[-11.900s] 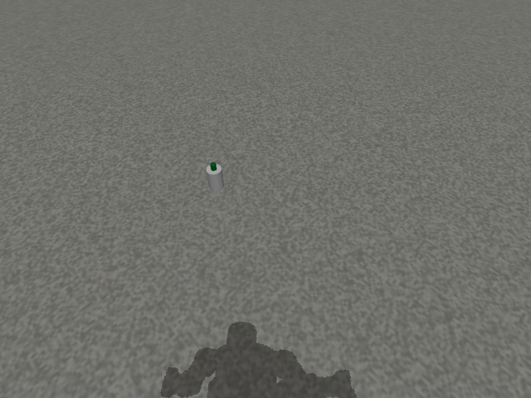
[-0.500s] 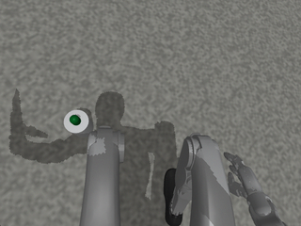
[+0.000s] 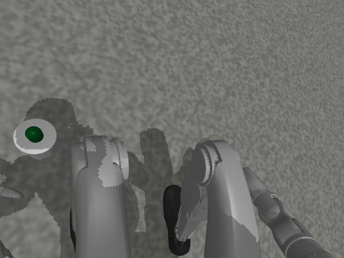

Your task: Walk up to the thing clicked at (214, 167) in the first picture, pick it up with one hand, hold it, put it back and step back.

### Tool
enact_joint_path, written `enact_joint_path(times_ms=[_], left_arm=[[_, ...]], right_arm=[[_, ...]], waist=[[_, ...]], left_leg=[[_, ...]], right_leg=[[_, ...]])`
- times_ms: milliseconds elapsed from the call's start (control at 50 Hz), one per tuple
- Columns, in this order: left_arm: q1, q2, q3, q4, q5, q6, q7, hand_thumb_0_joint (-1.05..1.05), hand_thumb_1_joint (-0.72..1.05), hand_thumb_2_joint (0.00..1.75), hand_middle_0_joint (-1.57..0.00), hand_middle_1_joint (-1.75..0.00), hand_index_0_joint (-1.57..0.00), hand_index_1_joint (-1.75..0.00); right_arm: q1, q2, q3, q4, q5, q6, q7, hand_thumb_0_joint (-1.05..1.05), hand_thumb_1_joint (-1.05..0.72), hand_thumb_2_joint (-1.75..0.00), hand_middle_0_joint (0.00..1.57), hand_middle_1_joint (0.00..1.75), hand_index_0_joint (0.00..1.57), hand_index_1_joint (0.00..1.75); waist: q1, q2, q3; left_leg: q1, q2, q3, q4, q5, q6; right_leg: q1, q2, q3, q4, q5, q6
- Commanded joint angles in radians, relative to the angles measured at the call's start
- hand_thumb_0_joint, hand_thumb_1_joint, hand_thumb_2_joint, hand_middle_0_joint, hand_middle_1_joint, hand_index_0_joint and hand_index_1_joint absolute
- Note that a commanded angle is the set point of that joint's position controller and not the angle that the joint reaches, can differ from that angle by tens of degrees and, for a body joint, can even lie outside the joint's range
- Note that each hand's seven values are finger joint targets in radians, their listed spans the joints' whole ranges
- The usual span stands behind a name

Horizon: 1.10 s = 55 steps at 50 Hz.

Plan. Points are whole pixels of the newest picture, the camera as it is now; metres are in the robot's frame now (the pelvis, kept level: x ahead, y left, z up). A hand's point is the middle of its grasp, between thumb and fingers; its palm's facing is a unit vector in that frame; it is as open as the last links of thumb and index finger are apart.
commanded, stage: close in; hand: left
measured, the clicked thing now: (38, 139) +0.33 +0.29 -0.20
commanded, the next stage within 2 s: close in 0.80 s
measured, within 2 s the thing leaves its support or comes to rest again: leaves its support in 1.84 s
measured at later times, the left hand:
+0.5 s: hand (23, 147) +0.31 +0.30 -0.16, palm faces +0.32 -0.95 +0.04, open 17.2 cm
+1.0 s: hand (33, 142) +0.32 +0.29 -0.17, palm faces +0.34 -0.94 +0.03, open 16.6 cm
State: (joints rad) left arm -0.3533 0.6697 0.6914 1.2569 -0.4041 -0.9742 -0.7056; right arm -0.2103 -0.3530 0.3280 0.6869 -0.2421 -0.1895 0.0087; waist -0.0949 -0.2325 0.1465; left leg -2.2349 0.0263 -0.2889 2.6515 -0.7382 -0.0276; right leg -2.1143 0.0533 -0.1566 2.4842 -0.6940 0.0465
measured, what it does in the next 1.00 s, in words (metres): stands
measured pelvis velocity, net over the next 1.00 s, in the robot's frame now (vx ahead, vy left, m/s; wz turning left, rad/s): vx -0.02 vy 0.01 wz -0.04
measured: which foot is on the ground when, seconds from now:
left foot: down 0.00-1.00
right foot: down 0.00-1.00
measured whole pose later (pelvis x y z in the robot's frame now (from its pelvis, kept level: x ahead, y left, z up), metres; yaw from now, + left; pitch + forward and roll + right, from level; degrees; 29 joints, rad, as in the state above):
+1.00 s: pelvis -0.02 +0.01 -0.01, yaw -2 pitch +10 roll -16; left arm -0.34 0.63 0.47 1.25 -0.21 -1.19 -0.11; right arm -0.19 -0.36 0.42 0.59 -0.34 -0.07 0.17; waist -0.15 -0.25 0.22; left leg -2.21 0.01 -0.37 2.70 -0.70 -0.02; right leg -2.06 0.08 -0.22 2.47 -0.64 0.06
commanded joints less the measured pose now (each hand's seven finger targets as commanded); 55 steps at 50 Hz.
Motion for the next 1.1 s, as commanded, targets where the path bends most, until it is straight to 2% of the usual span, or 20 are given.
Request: enact_joint_path(times_ms=[0, 80, 120, 160, 240, 280, 340, 380, 440, 480, 540, 600, 680, 740, 800, 880, 900, 920, 980, 1080], left_arm=[[0.017, 0.154, 0.005, -0.128, 0.007, -0.105, 0.106, 0.0, -0.61, 0.08, -0.05, -0.1, -0.07, -0.09], [0.012, 0.104, -0.036, -0.19, 0.056, -0.13, 0.22, 0.0, -0.61, 0.09, -0.05, -0.11, -0.07, -0.1], [-0.034, 0.078, -0.071, -0.225, 0.078, -0.145, 0.268, 0.0, -0.61, 0.1, -0.04, -0.12, -0.06, -0.1], [-0.037, 0.059, -0.101, -0.232, 0.095, -0.164, 0.303, 0.0, -0.61, 0.09, -0.04, -0.11, -0.06, -0.09], [-0.107, 0.088, -0.139, -0.231, 0.129, -0.203, 0.355, 0.0, -0.57, 0.1, -0.04, -0.1, -0.06, -0.08], [-0.121, 0.096, -0.145, -0.214, 0.136, -0.223, 0.377, 0.0, -0.54, 0.11, -0.05, -0.1, -0.08, -0.08], [-0.114, 0.065, -0.154, -0.169, 0.128, -0.242, 0.403, 0.0, -0.52, 0.14, -0.08, -0.13, -0.1, -0.11], [-0.074, 0.046, -0.161, -0.125, 0.13, -0.244, 0.418, 0.0, -0.55, 0.14, -0.09, -0.14, -0.11, -0.12], [-0.017, 0.032, -0.176, -0.092, 0.137, -0.245, 0.427, 0.0, -0.54, 0.15, -0.1, -0.14, -0.12, -0.13], [0.004, 0.041, -0.178, -0.1, 0.139, -0.244, 0.432, 0.0, -0.55, 0.15, -0.11, -0.15, -0.13, -0.13], [-0.014, 0.062, -0.161, -0.129, 0.132, -0.248, 0.456, 0.0, -0.56, 0.17, -0.13, -0.17, -0.14, -0.16], [-0.047, 0.092, -0.133, -0.169, 0.136, -0.263, 0.492, 0.0, -0.56, 0.19, -0.11, -0.17, -0.13, -0.16], [-0.114, 0.083, -0.172, -0.19, 0.172, -0.282, 0.532, 0.0, -0.53, 0.24, -0.13, -0.2, -0.14, -0.2], [-0.143, 0.09, -0.195, -0.208, 0.193, -0.298, 0.552, 0.0, -0.51, 0.22, -0.11, -0.18, -0.12, -0.17], [-0.121, 0.066, -0.207, -0.164, 0.199, -0.297, 0.569, 0.0, -0.52, 0.21, -0.11, -0.16, -0.11, -0.17], [-0.046, 0.035, -0.21, -0.088, 0.192, -0.283, 0.592, 0.0, -0.57, 0.24, -0.14, -0.2, -0.15, -0.21], [-0.04, 0.031, -0.221, -0.079, 0.197, -0.281, 0.596, 0.0, -0.49, 0.28, -0.16, -0.18, -0.13, -0.2], [-0.03, 0.02, -0.224, -0.078, 0.197, -0.281, 0.599, 0.0, -0.41, 0.32, -0.24, -0.25, -0.21, -0.27], [-0.042, 0.057, -0.206, -0.104, 0.194, -0.28, 0.61, 0.0, -0.18, 0.46, -0.41, -0.41, -0.39, -0.43], [-0.13, 0.086, -0.2, -0.157, 0.205, -0.305, 0.639, 0.0, 0.02, 0.54, -0.5, -0.49, -0.49, -0.5]], right_arm=[[0.011, -0.328, -0.107, -0.067, -0.007, 0.007, 0.001, 0.0, -0.9, -0.9, 0.2, 0.3, 0.2, 0.3], [0.007, -0.323, -0.111, -0.081, -0.014, 0.022, 0.027, 0.0, -0.9, -0.9, 0.2, 0.3, 0.2, 0.3], [0.008, -0.321, -0.111, -0.088, -0.019, 0.031, 0.04, 0.0, -0.9, -0.9, 0.2, 0.3, 0.2, 0.3], [0.004, -0.321, -0.113, -0.088, -0.028, 0.04, 0.049, 0.0, -0.9, -0.9, 0.2, 0.3, 0.2, 0.3], [0.007, -0.317, -0.096, -0.088, -0.046, 0.057, 0.061, 0.0, -0.9, -0.9, 0.2, 0.3, 0.2, 0.3], [0.015, -0.316, -0.085, -0.088, -0.053, 0.065, 0.069, 0.0, -0.9, -0.89, 0.2, 0.3, 0.2, 0.3], [0.017, -0.32, -0.073, -0.1, -0.064, 0.074, 0.083, 0.0, -0.89, -0.9, 0.2, 0.3, 0.2, 0.3], [0.012, -0.328, -0.072, -0.106, -0.064, 0.079, 0.093, 0.0, -0.89, -0.9, 0.2, 0.3, 0.2, 0.3], [0.015, -0.336, -0.067, -0.118, -0.068, 0.088, 0.104, 0.0, -0.89, -0.9, 0.2, 0.3, 0.2, 0.3], [0.007, -0.337, -0.064, -0.128, -0.065, 0.092, 0.109, 0.0, -0.9, -0.9, 0.2, 0.3, 0.2, 0.3], [-0.005, -0.338, -0.058, -0.14, -0.062, 0.094, 0.116, 0.0, -0.89, -0.9, 0.2, 0.3, 0.2, 0.3], [0.005, -0.337, -0.049, -0.141, -0.067, 0.098, 0.12, 0.0, -0.89, -0.9, 0.2, 0.3, 0.2, 0.3], [0.02, -0.338, -0.05, -0.118, -0.082, 0.106, 0.122, 0.0, -0.89, -0.9, 0.2, 0.3, 0.2, 0.3], [0.022, -0.342, -0.05, -0.108, -0.092, 0.112, 0.125, 0.0, -0.9, -0.9, 0.2, 0.3, 0.2, 0.3], [0.026, -0.341, -0.047, -0.111, -0.097, 0.117, 0.131, 0.0, -0.9, -0.9, 0.2, 0.3, 0.2, 0.3], [0.01, -0.353, -0.044, -0.131, -0.095, 0.12, 0.14, 0.0, -0.9, -0.9, 0.2, 0.3, 0.2, 0.3], [0.01, -0.361, -0.045, -0.131, -0.093, 0.123, 0.143, 0.0, -0.89, -0.9, 0.2, 0.3, 0.2, 0.3], [0.004, -0.361, -0.045, -0.135, -0.094, 0.123, 0.145, 0.0, -0.87, -0.9, 0.2, 0.3, 0.2, 0.3], [-0.006, -0.359, -0.038, -0.151, -0.088, 0.126, 0.147, 0.0, -0.87, -0.9, 0.2, 0.3, 0.2, 0.3], [0.0, -0.344, -0.031, -0.133, -0.097, 0.119, 0.15, 0.0, -0.88, -0.9, 0.2, 0.3, 0.2, 0.3]], waist=[[0.032, 0.512, -0.568], [0.02, 0.527, -0.515], [-0.013, 0.527, -0.494], [-0.028, 0.507, -0.493], [-0.065, 0.483, -0.482], [-0.076, 0.465, -0.482], [-0.08, 0.434, -0.474], [-0.071, 0.423, -0.44], [-0.068, 0.417, -0.448], [-0.051, 0.428, -0.449], [-0.045, 0.439, -0.424], [-0.054, 0.471, -0.455], [-0.101, 0.481, -0.441], [-0.119, 0.493, -0.439], [-0.121, 0.469, -0.439], [-0.103, 0.425, -0.418], [-0.105, 0.428, -0.402], [-0.101, 0.434, -0.396], [-0.085, 0.434, -0.382], [-0.117, 0.458, -0.393]], left_leg=[[0.474, 0.034, 0.108, -0.366, 0.195, -0.022], [0.45, 0.032, 0.098, -0.381, 0.161, -0.024], [0.432, 0.032, 0.091, -0.382, 0.125, -0.023], [0.425, 0.033, 0.088, -0.367, 0.117, -0.02], [0.397, 0.032, 0.08, -0.343, 0.073, -0.007], [0.379, 0.029, 0.078, -0.33, 0.064, -0.002], [0.373, 0.023, 0.071, -0.327, 0.061, -0.003], [0.371, 0.023, 0.059, -0.341, 0.054, -0.007], [0.374, 0.018, 0.063, -0.332, 0.107, -0.012], [0.373, 0.016, 0.069, -0.335, 0.113, -0.012], [0.341, 0.014, 0.072, -0.338, 0.057, -0.007], [0.362, 0.015, 0.073, -0.329, 0.078, -0.009], [0.377, 0.025, 0.06, -0.324, 0.061, -0.009], [0.389, 0.027, 0.048, -0.322, 0.064, -0.011], [0.386, 0.024, 0.048, -0.313, 0.079, -0.009], [0.377, 0.021, 0.037, -0.321, 0.099, -0.011], [0.373, 0.021, 0.026, -0.335, 0.093, -0.015], [0.38, 0.022, 0.021, -0.342, 0.092, -0.018], [0.352, 0.022, 0.028, -0.342, 0.054, -0.013], [0.343, 0.024, 0.042, -0.313, 0.034, -0.004]], right_leg=[[0.188, 0.026, -0.131, -0.159, 0.162, -0.077], [0.171, 0.025, -0.143, -0.154, 0.151, -0.075], [0.167, 0.024, -0.146, -0.158, 0.138, -0.07], [0.161, 0.025, -0.144, -0.161, 0.136, -0.068], [0.176, 0.031, -0.14, -0.179, 0.118, -0.063], [0.192, 0.036, -0.145, -0.184, 0.117, -0.062], [0.201, 0.04, -0.154, -0.188, 0.116, -0.06], [0.185, 0.037, -0.162, -0.179, 0.112, -0.06], [0.209, 0.04, -0.168, -0.174, 0.157, -0.061], [0.211, 0.043, -0.165, -0.177, 0.163, -0.064], [0.203, 0.046, -0.168, -0.183, 0.124, -0.066], [0.23, 0.047, -0.168, -0.182, 0.145, -0.065], [0.221, 0.047, -0.168, -0.18, 0.148, -0.063], [0.218, 0.046, -0.171, -0.175, 0.158, -0.061], [0.232, 0.047, -0.173, -0.179, 0.173, -0.059], [0.232, 0.049, -0.187, -0.183, 0.186, -0.057], [0.221, 0.047, -0.193, -0.174, 0.18, -0.058], [0.212, 0.046, -0.196, -0.168, 0.181, -0.059], [0.209, 0.05, -0.194, -0.179, 0.152, -0.06], [0.234, 0.057, -0.182, -0.194, 0.146, -0.058]])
